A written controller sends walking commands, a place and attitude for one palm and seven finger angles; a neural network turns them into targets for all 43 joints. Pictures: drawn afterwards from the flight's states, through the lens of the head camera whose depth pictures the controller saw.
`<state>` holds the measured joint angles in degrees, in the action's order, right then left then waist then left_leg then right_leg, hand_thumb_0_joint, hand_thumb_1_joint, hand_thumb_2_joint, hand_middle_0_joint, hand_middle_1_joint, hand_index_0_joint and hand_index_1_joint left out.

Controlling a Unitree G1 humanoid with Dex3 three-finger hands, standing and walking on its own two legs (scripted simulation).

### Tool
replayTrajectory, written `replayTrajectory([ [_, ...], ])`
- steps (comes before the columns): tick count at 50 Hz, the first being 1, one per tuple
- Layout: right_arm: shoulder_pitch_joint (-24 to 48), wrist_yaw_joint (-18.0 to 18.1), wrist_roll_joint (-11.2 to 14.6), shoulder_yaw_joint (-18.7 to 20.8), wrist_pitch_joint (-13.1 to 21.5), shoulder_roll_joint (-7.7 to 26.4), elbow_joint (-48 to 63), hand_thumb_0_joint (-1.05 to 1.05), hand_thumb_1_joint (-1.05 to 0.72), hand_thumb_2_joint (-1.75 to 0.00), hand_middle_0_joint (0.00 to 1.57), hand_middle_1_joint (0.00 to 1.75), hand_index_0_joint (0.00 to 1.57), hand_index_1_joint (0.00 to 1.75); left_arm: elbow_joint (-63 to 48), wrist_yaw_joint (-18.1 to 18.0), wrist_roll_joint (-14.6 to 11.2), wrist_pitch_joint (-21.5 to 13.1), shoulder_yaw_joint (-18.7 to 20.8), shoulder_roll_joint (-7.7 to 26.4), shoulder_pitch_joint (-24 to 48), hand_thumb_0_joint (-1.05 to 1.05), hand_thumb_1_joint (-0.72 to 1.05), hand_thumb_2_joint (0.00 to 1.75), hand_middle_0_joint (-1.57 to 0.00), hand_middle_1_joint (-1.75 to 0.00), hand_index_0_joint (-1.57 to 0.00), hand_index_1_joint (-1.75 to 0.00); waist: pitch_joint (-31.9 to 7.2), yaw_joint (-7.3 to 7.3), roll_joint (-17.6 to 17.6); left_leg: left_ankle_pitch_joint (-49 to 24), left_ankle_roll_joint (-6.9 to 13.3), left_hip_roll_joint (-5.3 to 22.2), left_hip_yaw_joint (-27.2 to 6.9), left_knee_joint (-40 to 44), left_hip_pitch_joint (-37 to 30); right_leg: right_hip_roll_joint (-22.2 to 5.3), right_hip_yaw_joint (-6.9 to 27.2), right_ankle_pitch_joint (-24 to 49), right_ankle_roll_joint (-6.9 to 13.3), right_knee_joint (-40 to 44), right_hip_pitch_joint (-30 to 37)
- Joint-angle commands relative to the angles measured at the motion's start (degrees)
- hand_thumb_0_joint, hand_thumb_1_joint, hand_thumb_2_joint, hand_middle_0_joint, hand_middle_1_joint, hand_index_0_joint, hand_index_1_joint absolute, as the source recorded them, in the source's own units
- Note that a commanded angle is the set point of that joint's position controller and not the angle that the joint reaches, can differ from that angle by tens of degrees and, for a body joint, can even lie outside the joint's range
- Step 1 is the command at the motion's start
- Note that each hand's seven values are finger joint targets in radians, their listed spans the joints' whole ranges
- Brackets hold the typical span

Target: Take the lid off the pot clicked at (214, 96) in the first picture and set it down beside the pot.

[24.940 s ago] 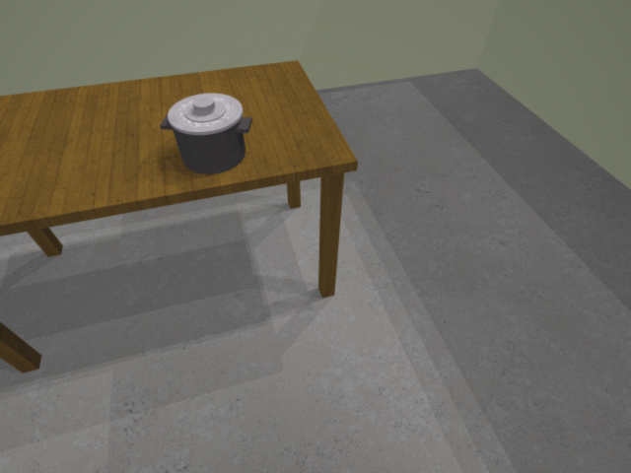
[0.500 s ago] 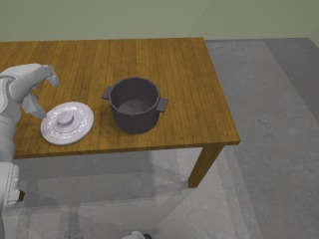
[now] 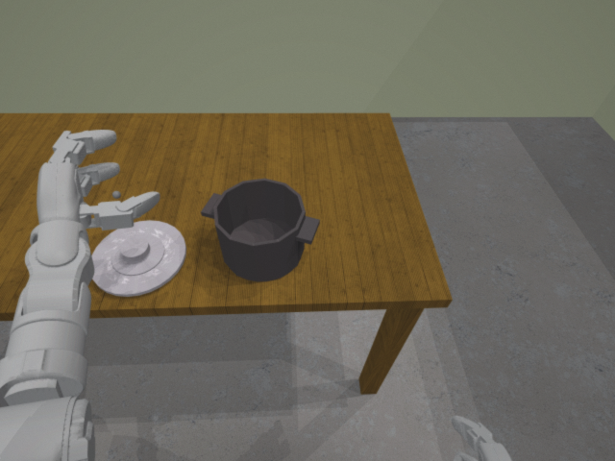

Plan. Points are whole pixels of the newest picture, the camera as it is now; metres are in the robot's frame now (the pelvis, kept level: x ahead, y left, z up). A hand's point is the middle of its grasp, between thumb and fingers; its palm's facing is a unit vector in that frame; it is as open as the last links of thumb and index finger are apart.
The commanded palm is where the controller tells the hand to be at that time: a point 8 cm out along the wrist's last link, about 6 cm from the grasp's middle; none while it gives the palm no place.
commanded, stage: draw the hand back to the body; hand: left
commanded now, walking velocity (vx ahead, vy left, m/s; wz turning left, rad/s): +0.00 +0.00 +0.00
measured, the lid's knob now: (135, 248) +0.48 +0.33 -0.09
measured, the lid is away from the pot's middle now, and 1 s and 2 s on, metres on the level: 0.24 0.24 0.24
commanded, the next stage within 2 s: step back with the hand held close in 1.48 s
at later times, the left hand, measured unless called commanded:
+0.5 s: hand (113, 235) +0.33 +0.24 +0.14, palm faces +0.43 -0.86 -0.28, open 8.6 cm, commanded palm +0.28 +0.27 +0.16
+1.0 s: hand (98, 292) +0.25 +0.22 +0.15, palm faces +0.40 -0.86 -0.31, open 7.5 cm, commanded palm +0.20 +0.26 +0.17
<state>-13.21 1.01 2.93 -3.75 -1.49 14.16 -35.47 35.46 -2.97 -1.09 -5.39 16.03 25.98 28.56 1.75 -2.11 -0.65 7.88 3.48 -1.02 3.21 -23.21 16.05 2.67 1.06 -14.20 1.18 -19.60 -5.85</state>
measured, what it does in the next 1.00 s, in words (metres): stands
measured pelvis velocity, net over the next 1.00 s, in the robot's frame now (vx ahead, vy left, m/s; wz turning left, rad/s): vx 0.02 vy -0.04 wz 0.01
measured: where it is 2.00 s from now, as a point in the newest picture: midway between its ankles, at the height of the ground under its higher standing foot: outside the picture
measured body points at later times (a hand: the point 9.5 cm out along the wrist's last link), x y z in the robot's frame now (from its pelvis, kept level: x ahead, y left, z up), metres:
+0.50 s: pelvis +0.02 -0.05 +0.00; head +0.02 -0.07 +0.45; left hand +0.30 +0.28 +0.16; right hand +0.20 -0.29 -0.10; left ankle +0.05 +0.08 -0.74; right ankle -0.04 -0.11 -0.74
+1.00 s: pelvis +0.02 -0.04 +0.00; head +0.01 -0.06 +0.45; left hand +0.23 +0.26 +0.17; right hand +0.21 -0.26 -0.09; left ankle +0.05 +0.08 -0.74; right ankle -0.04 -0.11 -0.74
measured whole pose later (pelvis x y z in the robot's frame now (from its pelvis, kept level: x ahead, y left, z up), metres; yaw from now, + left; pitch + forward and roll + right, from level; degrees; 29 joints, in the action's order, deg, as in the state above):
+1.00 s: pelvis +0.02 -0.04 +0.00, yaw +1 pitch -3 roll +0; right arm -8.3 2.0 2.0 -1.0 1.5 13.9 -37.0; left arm -11.7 -4.3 -7.0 -5.1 17.5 19.8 -15.6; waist 1.8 2.3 -3.3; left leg 9.8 0.7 0.3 2.1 -22.5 9.3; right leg 4.3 0.4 -15.7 3.8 -17.5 1.6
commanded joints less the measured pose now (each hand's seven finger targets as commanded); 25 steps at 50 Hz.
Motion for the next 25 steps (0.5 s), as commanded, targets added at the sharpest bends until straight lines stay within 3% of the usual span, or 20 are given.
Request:
replayTrajectory([
  [1, 2.1, 0.6, -0.3, 5.0, 2.4, 10.6, 5.8, 0.00, -0.90, -0.90, 0.20, 0.30, 0.20, 0.30, -17.0, -1.7, -2.1, -3.1, 5.6, 15.6, 13.2, 0.00, 0.25, 0.65, -0.29, -0.76, -0.29, -0.76, -16.3, 1.45, -3.8, -6.0, -1.5, 2.9, -6.0, 1.6, -20.3, 1.1, -1.1, 14.0, 1.6, 3.3, -5.8],
  [2, 2.5, 0.5, -0.2, 5.2, 2.5, 10.6, 6.0, 0.00, -0.90, -0.90, 0.20, 0.30, 0.20, 0.30, -18.8, -1.5, -2.3, -3.0, 5.2, 15.1, 13.0, 0.00, 0.27, 0.66, -0.29, -0.75, -0.29, -0.75, -16.0, 1.37, -3.5, -6.4, -1.3, 2.8, -5.5, 1.4, -20.2, 1.0, -1.0, 14.4, 1.4, 3.3, -5.9],
  [3, 3.1, 0.5, 0.0, 5.3, 2.7, 10.4, 6.2, 0.00, -0.90, -0.90, 0.20, 0.30, 0.20, 0.30, -21.3, -1.5, -2.3, -3.2, 5.1, 14.8, 12.7, 0.00, 0.29, 0.66, -0.28, -0.73, -0.28, -0.73, -16.0, 1.32, -5.4, -7.9, -1.1, 2.6, -5.1, 1.1, -21.2, 0.9, -0.7, 15.3, 1.4, 3.6, -6.0],
  [6, 3.7, 0.6, 0.1, 5.4, 2.7, 10.5, 5.9, 0.00, -0.90, -0.90, 0.20, 0.30, 0.20, 0.30, -23.5, -1.5, -2.8, -2.2, 4.6, 13.9, 10.0, 0.00, 0.35, 0.69, -0.27, -0.68, -0.27, -0.68, -15.0, 1.29, -2.8, -9.2, -0.6, 2.1, -3.9, 0.5, -21.0, 0.9, -0.3, 17.6, 0.8, 3.9, -5.8],
  [8, 4.6, 0.8, 0.2, 5.5, 3.0, 10.2, 5.8, 0.00, -0.90, -0.90, 0.20, 0.30, 0.20, 0.30, -26.8, -1.7, -2.7, -2.3, 4.7, 13.9, 9.9, 0.00, 0.40, 0.71, -0.27, -0.65, -0.27, -0.65, -15.1, 1.07, -4.5, -9.6, -0.4, 1.8, -3.4, 0.2, -21.8, 0.7, 0.0, 18.4, 0.6, 4.1, -6.0],
  [12, 6.1, 1.1, 0.2, 5.6, 3.1, 10.0, 5.5, 0.00, -0.90, -0.90, 0.20, 0.30, 0.20, 0.30, -28.8, -2.0, -3.4, -1.4, 6.8, 14.3, 1.8, 0.00, 0.49, 0.74, -0.26, -0.59, -0.26, -0.59, -15.2, 2.33, 0.2, -10.5, 0.1, 1.1, -2.3, -0.2, -19.6, -0.4, 0.8, 25.5, -1.0, 3.3, -2.3],
  [14, 7.0, 1.1, 0.2, 5.6, 3.2, 9.5, 5.5, 0.00, -0.90, -0.90, 0.20, 0.30, 0.20, 0.30, -32.4, -2.1, -3.4, -1.8, 7.0, 14.0, 0.2, 0.00, 0.53, 0.76, -0.25, -0.56, -0.25, -0.56, -15.6, 2.44, -3.2, -11.5, 0.0, 0.9, -1.9, -0.5, -20.1, -0.9, 1.1, 28.0, -1.3, 3.0, -1.6],
  [16, 7.7, 1.1, 0.1, 5.6, 3.1, 9.2, 5.6, 0.00, -0.90, -0.90, 0.20, 0.30, 0.20, 0.30, -32.8, -2.2, -3.8, -1.4, 8.3, 14.1, -3.5, 0.00, 0.57, 0.77, -0.24, -0.53, -0.24, -0.53, -14.5, 2.93, -0.2, -11.3, 0.2, 0.8, -1.5, -0.8, -18.5, -1.3, 1.3, 31.0, -2.0, 2.6, -0.5],
  [19, 8.9, 1.2, 0.0, 5.6, 3.2, 8.6, 5.6, 0.00, -0.90, -0.90, 0.20, 0.30, 0.20, 0.30, -36.1, -2.2, -3.9, -1.7, 9.3, 13.8, -7.2, 0.00, 0.64, 0.80, -0.24, -0.48, -0.24, -0.48, -14.1, 3.10, -2.1, -11.3, 0.1, 0.4, -0.8, -1.3, -17.7, -2.1, 1.7, 35.0, -2.8, 2.0, 0.4],
  [21, 9.6, 1.2, 0.0, 5.6, 3.1, 8.5, 5.9, 0.00, -0.90, -0.90, 0.20, 0.30, 0.20, 0.30, -36.6, -2.0, -4.4, -1.3, 10.1, 13.5, -10.6, 0.00, 0.68, 0.82, -0.23, -0.45, -0.23, -0.45, -13.8, 3.60, 1.2, -11.0, 0.2, 0.3, -0.6, -1.5, -16.4, -2.6, 1.9, 38.3, -3.6, 1.2, 1.4],
  [23, 10.3, 1.2, 0.0, 5.7, 3.1, 8.2, 6.1, 0.00, -0.90, -0.90, 0.20, 0.30, 0.20, 0.30, -39.8, -1.8, -4.5, -1.7, 9.6, 12.6, -10.5, 0.00, 0.73, 0.83, -0.22, -0.42, -0.22, -0.42, -13.5, 3.20, -0.1, -10.5, 0.2, 0.1, -0.2, -1.8, -16.8, -2.6, 1.9, 37.9, -3.8, 1.3, 0.6],
  [25, 10.6, 1.4, 0.1, 5.5, 3.2, 7.8, 6.2, 0.00, -0.90, -0.90, 0.20, 0.30, 0.20, 0.30, -39.9, -1.9, -4.6, -1.6, 8.3, 11.1, -11.2, 0.00, 0.77, 0.85, -0.22, -0.39, -0.22, -0.39, -11.7, 3.08, -1.3, -9.0, 0.1, 0.3, -0.5, -1.3, -17.3, -2.2, 1.7, 32.9, -3.4, 2.2, -1.4],
])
